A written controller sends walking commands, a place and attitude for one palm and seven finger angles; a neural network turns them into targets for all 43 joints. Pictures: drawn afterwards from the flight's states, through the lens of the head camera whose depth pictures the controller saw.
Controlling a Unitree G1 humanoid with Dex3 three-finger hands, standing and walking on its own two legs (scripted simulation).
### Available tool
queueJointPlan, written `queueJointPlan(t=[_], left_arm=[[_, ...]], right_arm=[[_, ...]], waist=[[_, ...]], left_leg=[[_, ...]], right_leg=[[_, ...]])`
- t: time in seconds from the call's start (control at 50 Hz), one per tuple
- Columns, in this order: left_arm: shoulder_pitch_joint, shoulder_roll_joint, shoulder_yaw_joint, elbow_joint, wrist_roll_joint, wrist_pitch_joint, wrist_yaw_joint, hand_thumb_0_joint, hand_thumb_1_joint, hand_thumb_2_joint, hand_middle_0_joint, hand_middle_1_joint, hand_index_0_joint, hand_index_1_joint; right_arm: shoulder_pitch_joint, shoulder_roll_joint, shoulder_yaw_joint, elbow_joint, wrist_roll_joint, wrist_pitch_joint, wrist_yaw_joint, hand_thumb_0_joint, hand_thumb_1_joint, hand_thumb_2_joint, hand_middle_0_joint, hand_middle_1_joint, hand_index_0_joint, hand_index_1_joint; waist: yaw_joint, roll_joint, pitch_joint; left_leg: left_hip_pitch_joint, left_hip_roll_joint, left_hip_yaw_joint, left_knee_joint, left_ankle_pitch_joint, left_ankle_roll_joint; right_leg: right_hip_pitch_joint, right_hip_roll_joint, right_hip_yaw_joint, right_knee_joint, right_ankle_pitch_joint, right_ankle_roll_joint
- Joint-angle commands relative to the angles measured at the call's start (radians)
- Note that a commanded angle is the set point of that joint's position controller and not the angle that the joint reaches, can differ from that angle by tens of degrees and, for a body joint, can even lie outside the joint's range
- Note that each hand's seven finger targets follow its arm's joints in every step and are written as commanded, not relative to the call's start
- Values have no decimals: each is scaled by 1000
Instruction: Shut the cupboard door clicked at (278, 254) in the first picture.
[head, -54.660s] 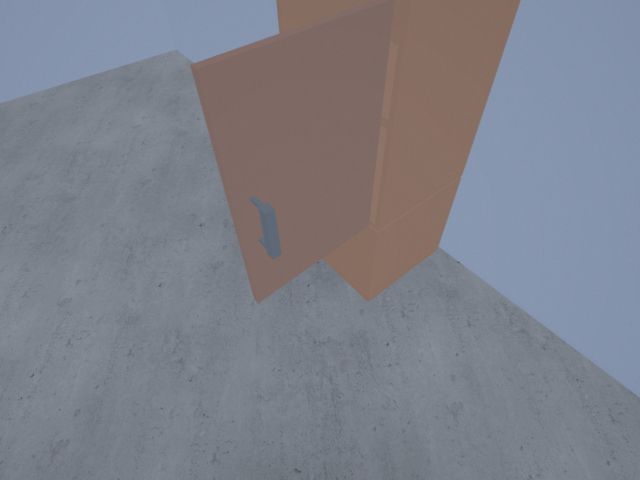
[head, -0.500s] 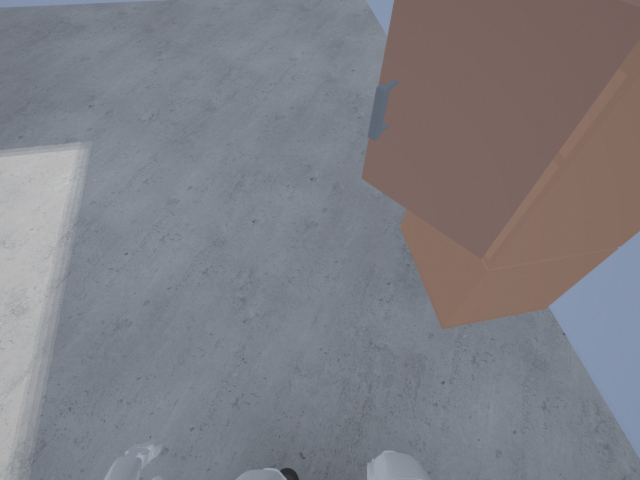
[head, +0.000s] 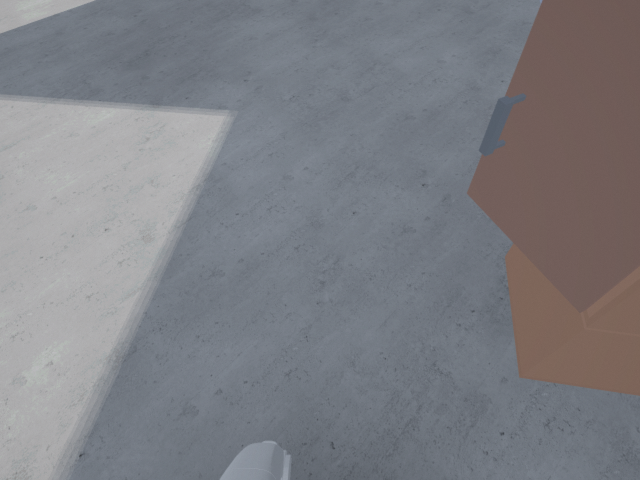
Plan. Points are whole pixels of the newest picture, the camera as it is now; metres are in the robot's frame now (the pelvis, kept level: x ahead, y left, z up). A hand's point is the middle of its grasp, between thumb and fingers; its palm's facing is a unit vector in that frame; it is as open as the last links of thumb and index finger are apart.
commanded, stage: walk to a spot facing it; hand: left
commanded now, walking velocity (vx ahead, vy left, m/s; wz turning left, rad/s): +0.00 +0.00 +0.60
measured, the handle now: (502, 125) +0.78 -0.34 -0.08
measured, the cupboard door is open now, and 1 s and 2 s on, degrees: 35 35 35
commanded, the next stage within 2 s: turn to face it in 1.36 s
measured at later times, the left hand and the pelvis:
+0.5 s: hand out of the picture +0.05 +0.26 -0.16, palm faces +0.28 -0.92 -0.27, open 7.4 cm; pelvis +0.01 +0.02 +0.00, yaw +16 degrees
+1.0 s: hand out of the picture -0.02 +0.16 -0.18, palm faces +0.64 -0.74 -0.19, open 7.4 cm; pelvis +0.13 +0.05 -0.01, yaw +38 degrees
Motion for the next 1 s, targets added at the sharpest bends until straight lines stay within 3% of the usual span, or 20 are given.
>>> queueJointPlan(t=[0.0, 0.06, 0.12, 0.14, 0.16, 0.18, 0.28, 0.4, 0.48, 0.52, 0.54, 0.56, 0.58, 0.6, 0.62, 0.68, 0.72, 0.8, 0.92, 0.98], left_arm=[[105, 217, 72, -45, 7, -17, 10, 0, 900, 900, -200, -300, -200, -300], [100, 234, 82, -39, 12, -13, 6, 0, 900, 900, -200, -300, -200, -300], [58, 227, 82, -44, -2, -10, -1, 0, 900, 900, -200, -300, -200, -300], [62, 168, 70, -77, -12, -3, -8, 0, 900, 900, -200, -300, -200, -300], [-22, 132, 45, -120, -7, 8, -3, 0, 900, 900, -200, -300, -200, -300], [-49, 164, 51, -129, -1, 17, 0, 0, 900, 900, -200, -300, -200, -300], [-43, 166, 64, -73, 1, 28, -20, 0, 900, 900, -200, -300, -200, -300], [-111, 151, 56, -101, 4, 14, -41, 0, 900, 900, -200, -300, -200, -300], [-124, 147, 50, -118, 2, -6, -51, 0, 900, 900, -200, -300, -200, -300], [-23, 158, 55, -86, 2, -21, -53, 0, 900, 900, -200, -300, -200, -300], [79, 196, 71, -59, 5, -33, -47, 0, 900, 900, -200, -300, -200, -300], [167, 303, 94, -42, 20, -46, -31, 0, 900, 900, -200, -300, -200, -300], [155, 314, 87, -43, 5, -38, -22, 0, 900, 900, -200, -300, -200, -300], [71, 276, 77, -64, 0, -37, -22, 0, 900, 900, -200, -300, -200, -300], [16, 238, 76, -74, -1, -43, -15, 0, 900, 900, -200, -300, -200, -300], [-12, 140, 44, -61, -7, -68, -22, 0, 900, 900, -200, -300, -200, -300], [53, 128, 42, -28, -6, -79, -19, 0, 900, 900, -200, -300, -200, -300], [153, 120, 40, 17, -1, -88, -11, 0, 900, 900, -200, -300, -200, -300], [217, 146, 48, 66, 8, -84, -8, 0, 900, 900, -200, -300, -200, -300], [174, 196, 62, 54, 6, -85, -14, 0, 900, 900, -200, -300, -200, -300]], right_arm=[[-121, -26, 11, -116, -1, -41, 1, 0, -900, -900, 200, 300, 200, 300], [-108, -28, 13, -120, 5, -52, -1, 0, -900, -900, 200, 300, 200, 300], [41, -88, -3, -81, 0, -68, 0, 0, -900, -900, 200, 300, 200, 300], [105, -208, -31, -70, -10, -78, -7, 0, -900, -900, 200, 300, 200, 300], [172, -261, -44, -50, 1, -69, -19, 0, -900, -900, 200, 300, 200, 300], [162, -236, -33, -44, -3, -62, -24, 0, -900, -900, 200, 300, 200, 300], [-6, -167, -6, -103, -8, -77, -48, 0, -900, -900, 200, 300, 200, 300], [37, -178, -14, -95, -16, -83, -35, 0, -900, -900, 200, 300, 200, 300], [55, -179, -20, -90, -19, -88, -31, 0, -900, -900, 200, 300, 200, 300], [22, -168, -20, -95, -10, -90, -31, 0, -900, -900, 200, 300, 200, 300], [-6, -123, -13, -107, -2, -95, -30, 0, -900, -900, 200, 300, 200, 300], [17, -32, 4, -123, 11, -105, -26, 0, -900, -900, 200, 300, 200, 300], [-28, -75, -4, -137, -7, -106, -22, 0, -900, -900, 200, 300, 200, 300], [-9, -83, -12, -131, -17, -102, -13, 0, -900, -900, 200, 300, 200, 300], [33, -74, -16, -103, -19, -94, -11, 0, -900, -900, 200, 300, 200, 300], [53, -40, -6, -47, -18, -83, 14, 0, -900, -900, 200, 300, 200, 300], [53, -15, 0, -34, -10, -79, 20, 0, -900, -900, 200, 300, 200, 300], [9, 8, 10, -42, -11, -74, 23, 0, -900, -900, 200, 300, 200, 300], [-166, 19, 34, -101, -11, -96, 35, 0, -900, -900, 200, 300, 200, 300], [-52, -7, 27, -84, -12, -108, 26, 0, -900, -900, 200, 300, 200, 300]], waist=[[66, -221, -146], [62, -258, -155], [-29, -108, -217], [-62, 212, -268], [-98, 307, -260], [-86, 180, -223], [-7, 133, -131], [-24, 159, -104], [-21, 167, -101], [35, 123, -136], [95, -4, -167], [130, -326, -228], [124, -328, -139], [71, -214, -76], [32, -234, -71], [-5, -192, 3], [0, -178, -14], [20, -177, -66], [64, -166, -20], [-1, -169, -82]], left_leg=[[-63, 5, 59, -165, -39, 12], [39, -3, 91, -321, -32, 33], [386, 19, 49, -624, 290, 64], [594, 284, -289, -644, 654, 178], [582, 414, -422, -650, 1004, 290], [493, 413, -337, -656, 824, 312], [338, 219, -225, -694, 602, 220], [280, 177, -328, -785, 14, 235], [233, 162, -401, -764, -56, 237], [114, 116, -376, -663, -50, 209], [-71, 39, -301, -520, -102, 167], [-278, -94, -97, -184, -185, 89], [-323, -56, -82, 53, -207, 75], [-323, -16, -110, 150, -110, 80], [-297, 16, -108, 196, -33, 74], [-231, 45, -43, 210, 165, 47], [-243, 36, -12, 191, 211, 43], [-277, 46, 33, 99, 216, 48], [-232, 57, 117, -263, 142, 88], [12, -26, 188, -345, 82, 143]], right_leg=[[239, -247, 135, -66, 744, -110], [210, -267, 110, -19, 755, -102], [4, -223, 0, 216, 558, -7], [-288, -83, -46, 437, -15, 75], [-413, -23, 54, 574, -361, 91], [-391, -48, 120, 623, -314, 74], [-380, -20, 151, 647, -59, 100], [-346, 19, 123, 393, -58, 99], [-234, 71, 97, 190, -69, 87], [2, 100, 84, 10, 7, 81], [240, 32, 158, -141, -24, 67], [430, -283, 505, -306, -264, -19], [258, -412, 666, -381, -365, -86], [149, -396, 581, -397, -393, -95], [98, -372, 561, -404, -422, -77], [20, -225, 174, -347, 48, -30], [94, -193, 71, -306, 297, -18], [239, -204, -16, -252, 580, -17], [330, -272, -59, -197, 668, -59], [266, -289, -114, -31, 911, -55]])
